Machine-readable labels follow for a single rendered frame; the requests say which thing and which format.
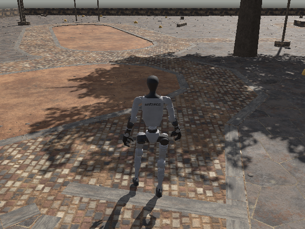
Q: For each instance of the right robot forearm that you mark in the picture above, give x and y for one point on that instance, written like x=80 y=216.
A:
x=176 y=125

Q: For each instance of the robot left hand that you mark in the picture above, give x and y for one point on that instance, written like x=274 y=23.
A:
x=126 y=139

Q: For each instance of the robot right thigh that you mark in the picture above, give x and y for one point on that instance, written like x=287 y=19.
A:
x=163 y=145

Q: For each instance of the robot left upper arm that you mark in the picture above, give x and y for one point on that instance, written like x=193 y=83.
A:
x=135 y=108

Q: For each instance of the left robot forearm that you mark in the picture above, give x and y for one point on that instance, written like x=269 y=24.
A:
x=128 y=128

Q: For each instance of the robot right upper arm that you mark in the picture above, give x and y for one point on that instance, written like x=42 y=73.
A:
x=170 y=108

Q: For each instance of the robot right hand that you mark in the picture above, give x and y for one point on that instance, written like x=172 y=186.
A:
x=175 y=133

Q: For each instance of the robot right shin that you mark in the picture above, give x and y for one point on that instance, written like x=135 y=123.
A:
x=161 y=176

